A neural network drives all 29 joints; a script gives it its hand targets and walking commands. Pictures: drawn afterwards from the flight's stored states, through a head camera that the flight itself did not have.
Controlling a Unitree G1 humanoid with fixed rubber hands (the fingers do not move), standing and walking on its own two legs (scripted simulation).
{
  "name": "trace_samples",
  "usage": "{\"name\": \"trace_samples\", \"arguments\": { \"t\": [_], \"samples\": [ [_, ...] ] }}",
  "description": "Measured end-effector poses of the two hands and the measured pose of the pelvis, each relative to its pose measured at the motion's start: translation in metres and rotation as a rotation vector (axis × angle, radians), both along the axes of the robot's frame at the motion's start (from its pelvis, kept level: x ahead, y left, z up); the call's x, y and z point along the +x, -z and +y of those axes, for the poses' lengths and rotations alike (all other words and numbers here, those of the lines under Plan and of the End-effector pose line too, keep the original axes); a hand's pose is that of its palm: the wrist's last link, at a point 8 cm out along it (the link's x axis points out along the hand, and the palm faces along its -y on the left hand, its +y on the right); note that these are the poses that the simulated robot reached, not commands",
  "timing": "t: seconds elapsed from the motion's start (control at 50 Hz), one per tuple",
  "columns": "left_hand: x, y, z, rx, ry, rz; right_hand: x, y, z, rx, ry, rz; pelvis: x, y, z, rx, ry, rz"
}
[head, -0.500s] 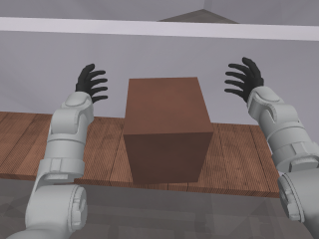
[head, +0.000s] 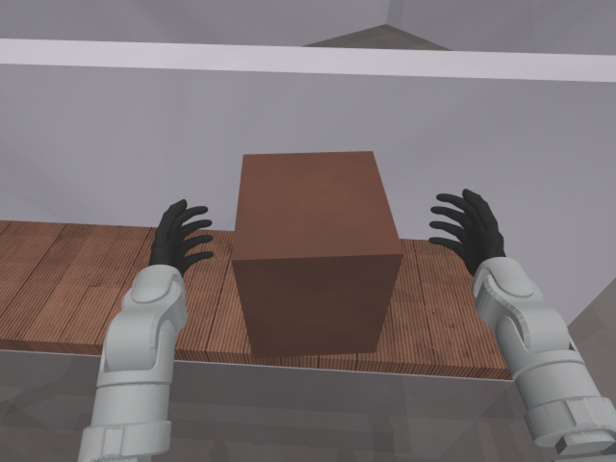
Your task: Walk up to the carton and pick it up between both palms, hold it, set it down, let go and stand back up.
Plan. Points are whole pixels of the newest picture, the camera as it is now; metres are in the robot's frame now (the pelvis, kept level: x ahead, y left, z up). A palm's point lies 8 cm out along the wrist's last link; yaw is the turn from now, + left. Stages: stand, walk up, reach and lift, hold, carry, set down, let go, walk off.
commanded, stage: set down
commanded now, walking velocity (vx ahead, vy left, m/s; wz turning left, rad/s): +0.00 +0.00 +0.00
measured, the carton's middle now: (311, 257) +0.43 +0.05 +0.01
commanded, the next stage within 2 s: none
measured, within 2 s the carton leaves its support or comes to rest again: neither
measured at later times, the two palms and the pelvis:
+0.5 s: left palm (170, 325) +0.27 +0.21 +0.07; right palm (488, 324) +0.30 -0.18 +0.06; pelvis +0.01 +0.00 +0.00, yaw +0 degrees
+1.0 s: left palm (170, 391) +0.22 +0.21 +0.00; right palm (493, 400) +0.23 -0.18 +0.00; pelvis +0.01 +0.01 +0.00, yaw -1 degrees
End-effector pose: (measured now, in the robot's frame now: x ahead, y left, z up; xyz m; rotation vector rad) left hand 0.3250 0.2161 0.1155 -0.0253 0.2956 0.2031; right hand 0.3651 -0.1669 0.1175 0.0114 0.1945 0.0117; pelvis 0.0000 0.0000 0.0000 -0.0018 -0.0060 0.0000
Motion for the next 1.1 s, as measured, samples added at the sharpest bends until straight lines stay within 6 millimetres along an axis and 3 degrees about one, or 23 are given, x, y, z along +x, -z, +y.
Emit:
{"name": "trace_samples", "arguments": {
  "t": [0.38,0.88,1.1],
  "samples": [
    [-0.038,0.032,-0.003,0.025,-0.005,-0.006,-0.049,0.041,-0.01,0.014,0.03,-0.015,0.004,0.0,0.0,0.006,0.004,-0.026],
    [-0.099,0.104,-0.007,0.028,-0.008,0.046,-0.12,0.103,-0.017,-0.023,0.037,0.07,0.009,0.001,0.005,0.008,0.015,-0.035],
    [-0.119,0.126,-0.009,0.048,0.007,0.088,-0.148,0.122,-0.02,-0.029,0.041,0.107,0.011,0.001,0.007,0.005,0.025,-0.038]
  ]
}}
